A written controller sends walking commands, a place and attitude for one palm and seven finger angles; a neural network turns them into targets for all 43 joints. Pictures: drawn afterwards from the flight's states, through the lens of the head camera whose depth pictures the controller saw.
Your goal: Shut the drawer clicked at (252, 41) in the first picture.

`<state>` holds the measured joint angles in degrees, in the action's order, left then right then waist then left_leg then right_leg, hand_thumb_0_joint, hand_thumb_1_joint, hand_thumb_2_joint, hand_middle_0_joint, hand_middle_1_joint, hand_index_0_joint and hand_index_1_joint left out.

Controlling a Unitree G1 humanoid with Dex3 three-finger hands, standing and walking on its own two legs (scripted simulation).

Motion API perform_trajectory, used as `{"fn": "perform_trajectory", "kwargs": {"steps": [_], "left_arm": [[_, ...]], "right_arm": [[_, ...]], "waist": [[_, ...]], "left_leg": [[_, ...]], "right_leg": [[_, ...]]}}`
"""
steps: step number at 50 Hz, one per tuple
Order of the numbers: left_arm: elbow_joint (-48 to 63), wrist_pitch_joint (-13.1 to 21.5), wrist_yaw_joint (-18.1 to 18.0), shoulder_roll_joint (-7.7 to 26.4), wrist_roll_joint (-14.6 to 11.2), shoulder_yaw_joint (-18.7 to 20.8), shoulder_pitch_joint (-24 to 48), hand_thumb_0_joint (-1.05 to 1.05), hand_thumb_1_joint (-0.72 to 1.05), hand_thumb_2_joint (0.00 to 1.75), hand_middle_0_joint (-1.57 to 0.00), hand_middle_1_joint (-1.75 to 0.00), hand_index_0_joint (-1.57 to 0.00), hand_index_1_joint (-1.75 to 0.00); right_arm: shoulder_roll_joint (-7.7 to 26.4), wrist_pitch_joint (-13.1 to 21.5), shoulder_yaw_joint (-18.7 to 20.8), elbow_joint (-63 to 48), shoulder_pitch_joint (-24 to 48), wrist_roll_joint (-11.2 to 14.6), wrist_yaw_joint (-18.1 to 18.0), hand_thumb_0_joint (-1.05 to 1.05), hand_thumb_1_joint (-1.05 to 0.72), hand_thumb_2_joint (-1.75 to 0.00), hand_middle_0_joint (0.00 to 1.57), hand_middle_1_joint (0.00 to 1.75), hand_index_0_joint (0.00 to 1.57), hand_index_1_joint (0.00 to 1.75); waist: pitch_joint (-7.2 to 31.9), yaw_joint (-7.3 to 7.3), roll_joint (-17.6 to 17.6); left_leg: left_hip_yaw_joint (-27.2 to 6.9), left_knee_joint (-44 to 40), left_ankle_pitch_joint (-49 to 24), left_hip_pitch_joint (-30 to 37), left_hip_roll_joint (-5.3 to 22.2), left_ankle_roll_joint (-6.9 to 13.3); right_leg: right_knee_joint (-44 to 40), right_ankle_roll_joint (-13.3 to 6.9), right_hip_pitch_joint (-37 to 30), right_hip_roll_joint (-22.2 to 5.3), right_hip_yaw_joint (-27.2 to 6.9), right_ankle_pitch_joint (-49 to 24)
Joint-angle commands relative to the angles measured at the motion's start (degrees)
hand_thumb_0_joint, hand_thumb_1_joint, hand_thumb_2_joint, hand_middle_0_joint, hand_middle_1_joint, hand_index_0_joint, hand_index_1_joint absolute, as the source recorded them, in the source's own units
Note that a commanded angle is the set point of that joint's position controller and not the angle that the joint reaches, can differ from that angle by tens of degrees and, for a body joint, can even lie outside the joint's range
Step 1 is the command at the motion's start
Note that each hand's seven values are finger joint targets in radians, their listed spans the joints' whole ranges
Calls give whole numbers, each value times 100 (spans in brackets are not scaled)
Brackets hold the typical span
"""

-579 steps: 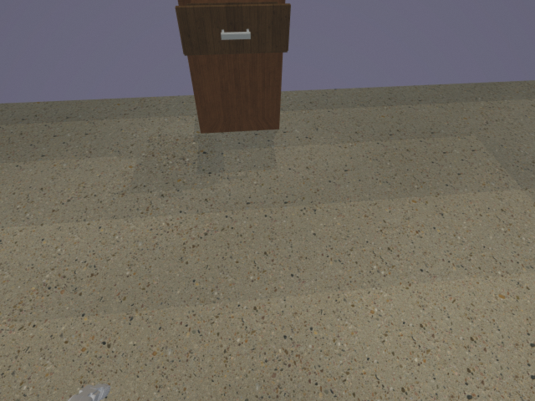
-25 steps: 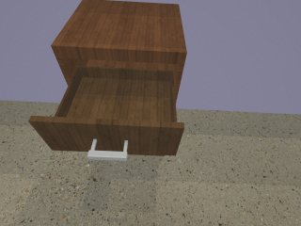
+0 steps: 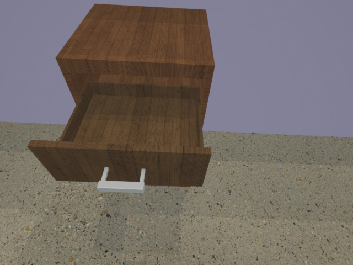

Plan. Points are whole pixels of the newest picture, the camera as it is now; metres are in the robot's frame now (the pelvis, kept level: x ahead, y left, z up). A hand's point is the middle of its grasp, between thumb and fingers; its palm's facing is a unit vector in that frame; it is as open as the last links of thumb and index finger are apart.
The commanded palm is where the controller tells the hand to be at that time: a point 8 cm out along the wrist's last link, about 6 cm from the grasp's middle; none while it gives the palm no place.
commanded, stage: come to a stop and stand still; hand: left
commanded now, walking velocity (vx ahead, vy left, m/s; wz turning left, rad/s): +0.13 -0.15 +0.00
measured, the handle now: (123, 179) +0.33 +0.16 -0.05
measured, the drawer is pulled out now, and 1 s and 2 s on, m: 0.30 0.30 0.30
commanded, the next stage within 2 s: look again from close up in 1.36 s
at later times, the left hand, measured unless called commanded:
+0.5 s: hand out of the picture -0.01 +0.11 -0.18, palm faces +0.03 -0.98 -0.19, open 7.4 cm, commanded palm none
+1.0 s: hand out of the picture +0.01 +0.18 -0.18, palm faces -0.01 -0.98 -0.19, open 7.4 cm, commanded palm none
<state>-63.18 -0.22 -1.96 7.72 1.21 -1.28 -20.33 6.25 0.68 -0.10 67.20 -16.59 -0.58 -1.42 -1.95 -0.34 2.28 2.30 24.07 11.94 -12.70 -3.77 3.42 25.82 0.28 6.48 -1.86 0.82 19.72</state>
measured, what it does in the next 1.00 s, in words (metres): stands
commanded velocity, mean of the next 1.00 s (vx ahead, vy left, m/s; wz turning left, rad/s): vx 0.00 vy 0.04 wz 0.00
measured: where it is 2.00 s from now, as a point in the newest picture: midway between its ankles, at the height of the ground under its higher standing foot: outside the picture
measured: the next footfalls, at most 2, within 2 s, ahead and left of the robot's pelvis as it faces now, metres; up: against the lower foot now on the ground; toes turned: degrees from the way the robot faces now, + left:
none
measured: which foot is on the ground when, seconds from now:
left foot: down 0.00-1.00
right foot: down 0.00-1.00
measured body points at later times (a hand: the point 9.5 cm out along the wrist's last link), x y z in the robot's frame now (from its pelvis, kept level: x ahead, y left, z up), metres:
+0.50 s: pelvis +0.01 -0.04 +0.00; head +0.03 -0.05 +0.45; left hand -0.01 +0.17 -0.16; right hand +0.02 -0.27 -0.17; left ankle +0.01 +0.08 -0.74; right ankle -0.07 -0.12 -0.74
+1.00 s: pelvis -0.01 +0.01 -0.01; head -0.01 +0.02 +0.44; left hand +0.01 +0.24 -0.17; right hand +0.00 -0.22 -0.16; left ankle +0.01 +0.09 -0.74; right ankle -0.07 -0.12 -0.74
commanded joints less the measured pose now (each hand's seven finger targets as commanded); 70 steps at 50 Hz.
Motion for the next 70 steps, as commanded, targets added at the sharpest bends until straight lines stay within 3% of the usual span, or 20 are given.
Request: {"fn": "perform_trajectory", "kwargs": {"steps": [1, 4, 8, 16, 21, 25, 32, 36, 37, 38, 39, 41, 42, 44, 46, 47, 50, 54, 66, 70], "left_arm": [[26, 81, -33, 332, -20, 76, -672, 0, 90, 90, -20, -30, -20, -30], [-9, 108, -56, 279, -39, 74, -685, 0, 90, 90, -20, -30, -20, -30], [-35, 202, -125, 306, -99, 66, -703, 0, 90, 90, -20, -30, -20, -30], [169, 177, -177, 573, -104, 168, -631, 0, 90, 90, -20, -30, -20, -30], [260, 120, -187, 697, -91, 214, -455, 0, 90, 90, -20, -30, -20, -30], [321, 101, -162, 713, -71, 196, -264, 0, 90, 90, -20, -30, -20, -30], [319, 121, -90, 657, -58, 120, -68, 0, 90, 90, -20, -30, -20, -30], [268, 139, -77, 646, -73, 93, -138, 0, 90, 90, -20, -30, -20, -30], [29, 419, -277, 775, 46, 201, -742, 0, 90, 90, -20, -30, -20, -30], [344, 434, -245, 1109, -10, 255, -393, 0, 90, 90, -20, -30, -20, -30], [469, 434, -201, 946, 14, 210, -174, 0, 90, 90, -20, -30, -20, -30], [677, 425, -170, 1004, -14, 244, 78, 0, 90, 90, -20, -30, -20, -30], [717, 395, -168, 978, -51, 229, 72, 0, 90, 90, -20, -30, -20, -30], [730, 252, -161, 771, -67, 191, -51, 0, 90, 90, -20, -30, -20, -30], [675, 96, -128, 728, -42, 176, -71, 0, 90, 90, -20, -30, -20, -30], [654, 65, -119, 696, -26, 165, -157, 0, 90, 90, -20, -30, -20, -30], [649, 25, -79, 677, -10, 151, -147, 0, 90, 90, -20, -30, -20, -30], [646, 8, -49, 709, 2, 150, -210, 0, 90, 90, -20, -30, -20, -30], [340, 75, -43, 739, -26, 116, -329, 0, 90, 90, -20, -30, -20, -30], [223, 66, -64, 699, -20, 99, -403, 0, 90, 90, -20, -30, -20, -30]], "right_arm": [[666, 73, 173, -90, -403, 20, -68, 0, -90, -90, 20, 30, 20, 30], [583, 91, 152, -53, -467, 17, -99, 0, -90, -90, 20, 30, 20, 30], [442, 136, 52, 0, -442, 44, -143, 0, -90, -90, 20, 30, 20, 30], [521, 35, 61, -183, -101, 104, -146, 0, -90, -90, 20, 30, 20, 30], [585, -67, 83, -343, 62, 96, -123, 0, -90, -90, 20, 30, 20, 30], [637, -120, 86, -375, 113, 66, -86, 0, -90, -90, 20, 30, 20, 30], [752, -31, 34, -281, -35, 28, -37, 0, -90, -90, 20, 30, 20, 30], [752, 39, 3, -244, -71, 40, -42, 0, -90, -90, 20, 30, 20, 30], [869, 162, 20, -769, 677, 29, -18, 0, -90, -90, 20, 30, 20, 30], [666, 86, 19, -1009, 278, 20, 34, 0, -90, -90, 20, 30, 20, 30], [671, 65, 48, -1037, 186, 6, 48, 0, -90, -90, 20, 30, 20, 30], [621, 92, 27, -1008, -105, -10, 74, 0, -90, -90, 20, 30, 20, 30], [672, 101, 20, -994, -286, -6, 47, 0, -90, -90, 20, 30, 20, 30], [886, 105, 32, -1030, -258, -11, -16, 0, -90, -90, 20, 30, 20, 30], [958, 85, 22, -1089, -68, -19, -13, 0, -90, -90, 20, 30, 20, 30], [965, 70, 28, -1140, -21, -17, -19, 0, -90, -90, 20, 30, 20, 30], [1026, 47, 66, -1182, -53, -25, 7, 0, -90, -90, 20, 30, 20, 30], [1106, 49, 112, -1138, -59, -26, 21, 0, -90, -90, 20, 30, 20, 30], [976, 155, 88, -784, -189, 32, -4, 0, -90, -90, 20, 30, 20, 30], [971, 134, 89, -716, -165, 39, -10, 0, -90, -90, 20, 30, 20, 30]], "waist": [[-359, 18, -337], [-243, -12, -199], [37, -16, -29], [-45, 96, 39], [-14, 121, 105], [-216, 82, 290], [-347, 43, -153], [-218, 89, -210], [-123, 356, -66], [140, -2, 385], [264, -64, 215], [540, -181, -132], [566, -224, -245], [172, -49, -421], [-362, 76, -1077], [-577, 113, -895], [-685, 106, -299], [-393, 151, -459], [54, 109, -402], [-89, 93, -277]], "left_leg": [[-1292, -672, 319, 250, 1148, 244], [-1015, -189, -576, 353, 1043, 205], [-681, 313, -2243, 560, 889, 10], [-465, 214, -1768, 404, 804, -148], [-319, 260, -1017, 204, 739, -251], [-297, 304, -501, 173, 687, -286], [-584, -42, -875, 530, 823, -129], [-727, -154, -1343, 590, 880, -49], [-329, 1474, -1476, 116, 753, -235], [-413, 1485, 736, -665, 542, -189], [-312, 1560, 919, -712, 616, -190], [-15, 928, 211, -250, 465, -246], [-183, 646, -394, 55, 510, -199], [-655, 551, -1301, 23, 909, 2], [-1136, 21, -724, -435, 1009, 175], [-1270, -156, -202, -649, 1045, 219], [-1419, -613, 1162, -841, 978, 178], [-1632, -1040, 1630, -621, 1070, 199], [-1184, -685, -477, 353, 989, 96], [-1125, -661, -371, 330, 967, 72]], "right_leg": [[-328, -209, 748, -185, 10, -179], [-361, -269, 653, -244, -146, -669], [-324, -258, 184, -470, -370, -3023], [-226, -165, -81, -771, -553, -4482], [-317, -194, -181, -922, -735, -4298], [-609, -270, 83, -974, -838, -3384], [-738, -259, 486, -559, -565, -1587], [-705, -233, 362, -498, -451, -1592], [-675, 123, 264, -859, -1069, -5212], [-398, -113, -370, -1232, -1109, -5499], [-274, -468, -325, -1168, -841, -5018], [168, -658, -444, -877, -552, -5093], [394, -586, -248, -713, -493, -4510], [240, -397, 268, -319, -373, -2152], [124, -310, 449, -54, -220, -221], [59, -295, 494, -3, -171, 156], [-19, -304, 574, -48, -218, 414], [131, -258, 594, -36, -141, 371], [-261, -154, 585, -275, -216, -416], [-345, -117, 604, -322, -235, -402]]}}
